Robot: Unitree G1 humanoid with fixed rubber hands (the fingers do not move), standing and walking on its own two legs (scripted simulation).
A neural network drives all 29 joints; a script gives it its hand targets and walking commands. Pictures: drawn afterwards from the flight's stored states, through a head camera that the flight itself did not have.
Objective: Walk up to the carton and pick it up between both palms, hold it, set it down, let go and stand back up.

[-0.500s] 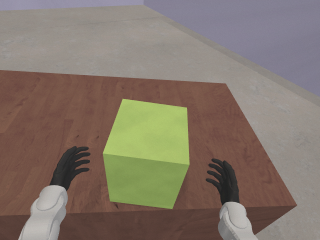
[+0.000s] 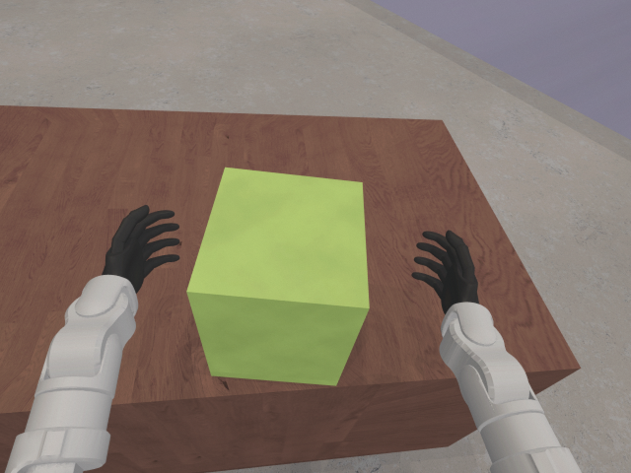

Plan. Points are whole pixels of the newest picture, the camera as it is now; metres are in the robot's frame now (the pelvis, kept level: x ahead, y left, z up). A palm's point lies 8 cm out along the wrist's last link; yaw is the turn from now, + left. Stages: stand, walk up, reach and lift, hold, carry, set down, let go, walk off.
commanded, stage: reach and lift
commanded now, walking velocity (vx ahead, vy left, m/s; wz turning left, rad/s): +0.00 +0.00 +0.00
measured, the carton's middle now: (283, 282) +0.39 +0.07 -0.02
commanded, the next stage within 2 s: none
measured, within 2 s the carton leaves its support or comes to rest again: neither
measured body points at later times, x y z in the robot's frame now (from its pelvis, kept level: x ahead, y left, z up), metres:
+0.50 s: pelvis -0.02 +0.01 +0.00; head +0.02 +0.04 +0.44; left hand +0.40 +0.27 +0.14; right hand +0.42 -0.14 +0.14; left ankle +0.01 +0.15 -0.75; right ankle -0.05 -0.11 -0.75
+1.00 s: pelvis -0.03 +0.02 +0.00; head +0.04 +0.05 +0.44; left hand +0.41 +0.27 +0.07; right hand +0.41 -0.13 +0.07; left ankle +0.01 +0.15 -0.75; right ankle -0.05 -0.11 -0.75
